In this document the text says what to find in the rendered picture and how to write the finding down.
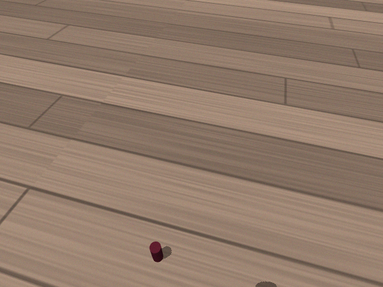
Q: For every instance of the can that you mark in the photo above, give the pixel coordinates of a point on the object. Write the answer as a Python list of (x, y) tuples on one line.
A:
[(156, 251)]

